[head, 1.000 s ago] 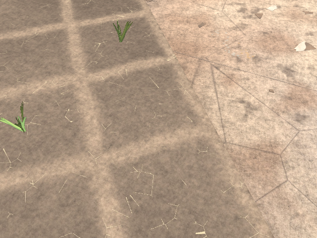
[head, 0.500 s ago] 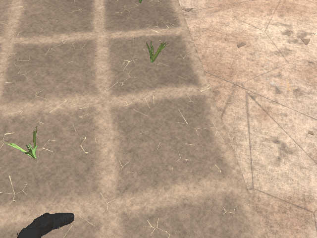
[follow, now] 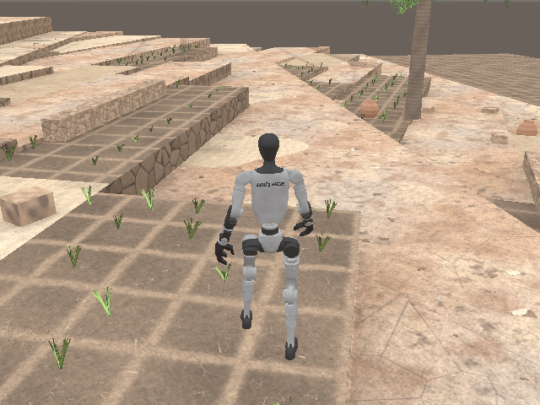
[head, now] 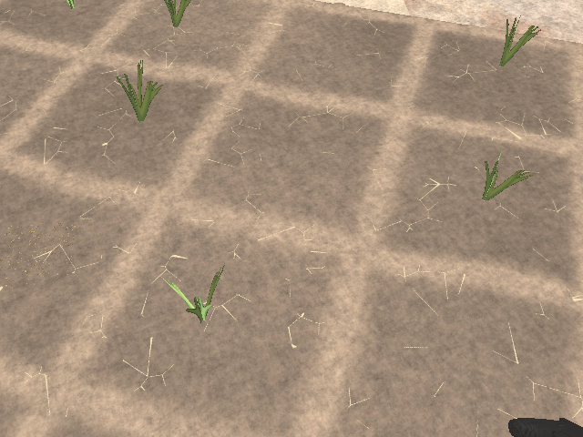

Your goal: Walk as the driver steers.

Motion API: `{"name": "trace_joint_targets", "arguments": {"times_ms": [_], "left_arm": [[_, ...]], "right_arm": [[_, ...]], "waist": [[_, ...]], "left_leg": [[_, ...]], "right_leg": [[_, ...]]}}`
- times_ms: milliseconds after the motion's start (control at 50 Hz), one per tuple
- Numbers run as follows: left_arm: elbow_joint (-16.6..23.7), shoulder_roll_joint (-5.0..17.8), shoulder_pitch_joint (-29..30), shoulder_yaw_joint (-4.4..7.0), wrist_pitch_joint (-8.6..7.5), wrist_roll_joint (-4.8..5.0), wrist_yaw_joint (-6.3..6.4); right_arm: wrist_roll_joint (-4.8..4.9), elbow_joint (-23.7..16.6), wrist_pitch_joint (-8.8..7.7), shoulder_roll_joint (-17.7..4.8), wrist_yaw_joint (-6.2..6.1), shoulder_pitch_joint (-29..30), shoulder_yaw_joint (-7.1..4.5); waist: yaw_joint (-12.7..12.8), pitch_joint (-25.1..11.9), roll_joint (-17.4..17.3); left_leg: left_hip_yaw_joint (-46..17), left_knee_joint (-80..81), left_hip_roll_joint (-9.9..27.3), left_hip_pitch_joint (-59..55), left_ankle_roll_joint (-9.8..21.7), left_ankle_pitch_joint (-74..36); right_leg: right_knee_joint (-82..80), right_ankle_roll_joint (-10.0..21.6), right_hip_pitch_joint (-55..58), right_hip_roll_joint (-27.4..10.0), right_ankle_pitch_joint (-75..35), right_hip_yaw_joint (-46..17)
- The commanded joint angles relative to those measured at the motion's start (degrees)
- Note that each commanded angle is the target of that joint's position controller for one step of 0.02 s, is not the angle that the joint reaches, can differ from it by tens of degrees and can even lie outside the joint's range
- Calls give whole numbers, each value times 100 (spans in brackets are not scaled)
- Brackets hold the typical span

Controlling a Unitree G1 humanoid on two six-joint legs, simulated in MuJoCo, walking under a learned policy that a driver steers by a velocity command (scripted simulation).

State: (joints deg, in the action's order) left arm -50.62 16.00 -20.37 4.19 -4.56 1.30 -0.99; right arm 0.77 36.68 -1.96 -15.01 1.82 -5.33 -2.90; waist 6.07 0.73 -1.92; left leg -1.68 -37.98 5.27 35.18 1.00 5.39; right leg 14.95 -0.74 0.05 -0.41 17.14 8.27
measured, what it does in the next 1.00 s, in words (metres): walks ahead: left foot, then right foot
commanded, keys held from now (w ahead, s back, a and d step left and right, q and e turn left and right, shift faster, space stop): w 0.12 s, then w+e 0.08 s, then no key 0.80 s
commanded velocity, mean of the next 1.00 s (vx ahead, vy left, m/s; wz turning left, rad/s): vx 0.22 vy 0.00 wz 0.01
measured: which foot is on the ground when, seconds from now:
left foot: up 0.00-0.06, down 0.08-0.52, up 0.54-0.76, down 0.78-1.00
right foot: down 0.00-0.08, up 0.10-0.48, down 0.50-1.00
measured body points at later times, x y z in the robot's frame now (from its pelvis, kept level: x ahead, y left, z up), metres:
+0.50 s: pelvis +0.24 +0.02 +0.00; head +0.27 +0.02 +0.44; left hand +0.43 +0.26 -0.11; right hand +0.29 -0.26 -0.13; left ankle +0.16 +0.13 -0.74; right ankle +0.36 -0.10 -0.73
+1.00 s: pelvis +0.32 +0.03 +0.00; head +0.32 +0.04 +0.45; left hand +0.43 +0.27 -0.14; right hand +0.35 -0.23 -0.14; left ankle +0.29 +0.16 -0.74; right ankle +0.36 -0.10 -0.74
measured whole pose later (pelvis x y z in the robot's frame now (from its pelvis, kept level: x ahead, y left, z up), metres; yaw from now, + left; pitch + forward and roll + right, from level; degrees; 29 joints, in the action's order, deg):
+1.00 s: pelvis +0.32 +0.03 +0.00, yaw -2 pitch +0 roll +0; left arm -53.5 12.7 -8.4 2.3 0.5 -0.5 1.1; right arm -0.7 56.0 -1.5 -12.1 -1.7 -15.1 -2.2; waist -0.1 0.8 0.9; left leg -0.1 -30.5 1.6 11.4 -1.2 18.7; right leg 28.9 0.0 -17.7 -0.3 10.9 0.9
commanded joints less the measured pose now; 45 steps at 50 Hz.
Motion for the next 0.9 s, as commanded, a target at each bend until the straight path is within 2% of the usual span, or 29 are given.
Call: {"name": "trace_joint_targets", "arguments": {"times_ms": [20, 60, 80, 100, 120, 140, 160, 180, 200, 260, 300, 360, 460, 480, 500, 520, 540, 560, 580, 600, 620, 660, 700, 740, 780, 800, 820, 860, 900], "left_arm": [[208, 1173, 72, 248, 53, 69, 41], [167, 1085, 143, 190, 103, 87, 74], [282, 803, 175, 66, 72, -37, 89], [527, 151, -220, -158, -50, -162, 46], [434, 601, 8, -54, -180, -18, 23], [567, 856, 367, 27, -226, 162, -10], [588, 806, 581, 10, -222, 148, -2], [576, 768, 677, 28, -182, 48, 11], [536, 730, 582, 52, -96, 25, 9], [482, 434, 384, 13, 143, -57, 80], [566, 280, 589, -48, 171, -136, 98], [653, 139, 1071, -144, 132, -154, 16], [805, 433, 1342, -62, 116, -198, -56], [730, 486, 1129, -24, 109, -231, -49], [648, 694, 906, 51, 105, -262, -1], [691, 1116, 709, 137, 111, -305, 70], [640, 924, 582, 55, 174, -393, 118], [599, 494, 520, -52, 236, -273, 94], [587, 403, 724, -113, 253, -215, 49], [598, 429, 954, -104, 273, -212, 33], [657, 502, 1288, -89, 294, -205, 36], [718, 526, 1773, -65, 363, -276, 89], [676, 463, 1869, -60, 412, -286, 143], [577, 392, 1857, -73, 443, -190, 177], [392, 200, 1564, -135, 444, -169, 168], [368, 227, 1462, -119, 441, -205, 158], [367, 202, 1498, -115, 439, -208, 169], [274, 217, 1478, -100, 432, -212, 211], [147, 251, 1367, -82, 449, -205, 237]], "right_arm": [[-7, -543, -161, -412, 46, 406, -89], [-44, -165, -174, -838, -2, -820, -325], [-64, 43, -131, -1234, -77, -1809, -474], [-84, 102, -107, -1873, -125, -2099, -564], [-42, 51, -137, -1417, -105, -2183, -442], [-72, 56, -171, -1145, -98, -1848, -342], [-75, 31, -191, -942, -98, -1510, -283], [-103, 31, -209, -758, -82, -1186, -231], [-145, 23, -247, -599, -77, -973, -186], [-157, 165, -402, -661, -65, -729, -211], [-157, 279, -401, -734, -124, -634, -230], [-133, 440, -335, -804, -201, -746, -237], [1, 786, -217, -905, -219, -885, -256], [36, 828, -193, -861, -228, -829, -242], [-7, 906, -198, -746, -230, -1056, -210], [-177, 907, -244, -566, -226, -1375, -140], [-201, 1059, -244, -135, -218, -2077, 10], [-132, 1069, -134, -379, -213, -1744, -22], [-21, 987, -24, -591, -215, -1491, -82], [6, 1005, 97, -591, -265, -1287, -105], [-39, 992, 210, -612, -316, -1138, -130], [-84, 1081, 346, -496, -388, -1178, -124], [-103, 1277, 335, -327, -400, -1371, -91], [-144, 1450, 303, -242, -364, -1508, -83], [-286, 1403, 298, -384, -342, -1310, -89], [-247, 1323, 287, -685, -387, -1119, -140], [-203, 1403, 257, -686, -393, -985, -155], [-214, 1455, 126, -396, -390, -776, -75], [-176, 1541, 5, -364, -368, -810, -64]], "waist": [[-301, 220, 682], [-1011, -555, 608], [-1432, -1307, 224], [-1122, -1849, -1276], [-1365, -2178, -929], [-1309, -1401, -752], [-1153, -994, -478], [-976, -674, -330], [-774, -526, -393], [-443, -276, -200], [-389, -189, -142], [-583, -258, -215], [-585, -419, -288], [-442, -506, -228], [-426, -649, -34], [-554, -1085, 524], [-722, -1767, 1386], [-482, -1863, 1448], [-504, -1571, 1183], [-558, -1283, 866], [-630, -935, 758], [-819, -680, 1007], [-875, -725, 1050], [-958, -744, 954], [-846, -440, 653], [-631, -129, 305], [-530, 75, -193], [-492, 137, -412], [-509, 71, -310]], "left_leg": [[350, 509, -262, -325, 217, 467], [604, 1090, -633, -2314, 525, 48], [-311, 859, 105, -4036, 821, -46], [-3095, 1333, 1589, -5692, 1750, 605], [-3978, 1834, 1756, -5730, 1924, 884], [-3016, 1842, 1590, -5178, 1688, 570], [-2241, 1897, 1308, -4462, 1500, 187], [-1760, 2082, 1129, -3778, 1387, -141], [-1407, 2302, 999, -3253, 1303, -350], [-692, 2578, 933, -2430, 1372, -2235], [-156, 2557, 766, -2260, 1275, -2879], [321, 2472, 518, -2217, 1073, -2998], [91, 1768, 724, -2789, 844, -2544], [112, 1440, 605, -2788, 705, -2278], [205, 976, 291, -2727, 481, -2002], [465, 167, -133, -2215, 140, -824], [328, -966, -489, -1346, -221, 1548], [-45, -1690, -508, -1107, -409, 3379], [-245, -1929, -366, -824, -420, 3624], [-243, -1992, -255, -659, -429, 3426], [-228, -1755, -166, -699, -449, 3110], [-137, -1076, -129, -1340, -464, 2525], [50, -376, -234, -2031, -395, 1731], [244, 525, -356, -2633, -270, 742], [-22, 1166, -116, -2768, -53, 543], [-235, 1384, 110, -2255, 99, 1280], [-270, 1579, 37, -1412, 176, 2304], [-246, 1850, -8, -1074, -9, 2218], [-178, 1739, -59, -1343, -111, 1584]], "right_leg": [[-114, 987, 26, -1634, -2617, -852], [1422, 693, -270, -1269, -4172, -387], [2937, 414, -1387, -1039, -3009, -185], [5054, 14, -3696, -33, 827, -200], [5920, 49, -4342, -43, 1668, -1133], [6101, 129, -4769, -328, 1295, -1162], [5825, 168, -4624, -566, 814, -1085], [5475, 147, -4380, -714, 503, -1081], [5270, 127, -3993, -834, 272, -1158], [4806, -65, -3449, -724, -24, -1099], [3990, -141, -3341, -679, -550, -1029], [2655, -93, -2819, -460, -1682, -830], [1680, 184, -2390, -213, -1756, -870], [1295, 281, -1998, -123, -2026, -788], [1019, 414, -1415, -155, -3056, -841], [1395, 720, -399, -887, -5565, -1490], [1466, 1713, 711, -1850, -6121, -2612], [1109, 2034, 512, -2038, -5416, -3084], [883, 1899, 181, -1891, -4193, -2999], [673, 1700, -184, -1761, -2974, -2938], [422, 1537, -750, -1648, -2084, -2787], [82, 1270, -1676, -1345, -970, -2414], [8, 1146, -2064, -1086, -546, -1963], [79, 968, -2245, -919, 238, -1696], [195, 475, -2443, -655, 1208, -1539], [370, 265, -2344, -408, 1206, -1340], [579, 134, -1757, -179, 664, -1046], [970, 167, -1183, -177, -155, -1005], [1077, 250, -1138, -186, -685, -1001]]}}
